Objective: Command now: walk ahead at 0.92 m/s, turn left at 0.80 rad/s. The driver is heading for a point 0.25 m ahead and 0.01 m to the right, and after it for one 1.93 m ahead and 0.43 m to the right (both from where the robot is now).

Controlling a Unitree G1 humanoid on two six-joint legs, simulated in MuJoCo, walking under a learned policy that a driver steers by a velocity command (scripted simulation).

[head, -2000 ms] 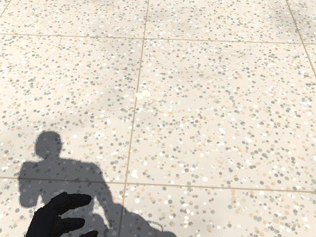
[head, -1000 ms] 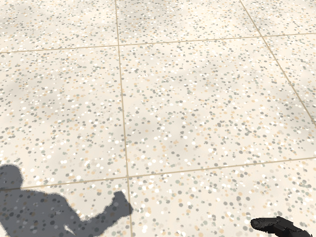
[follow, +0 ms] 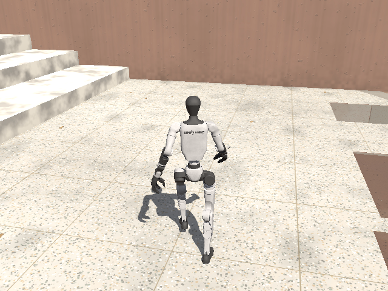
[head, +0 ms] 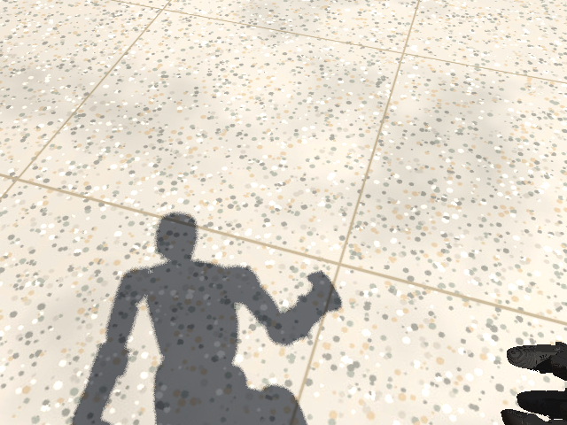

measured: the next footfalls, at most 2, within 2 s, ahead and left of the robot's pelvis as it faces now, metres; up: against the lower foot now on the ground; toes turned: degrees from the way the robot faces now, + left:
left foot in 0.08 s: +0.29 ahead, +0.06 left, +0.00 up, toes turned +8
right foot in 0.54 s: +0.45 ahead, -0.12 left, +0.00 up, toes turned -14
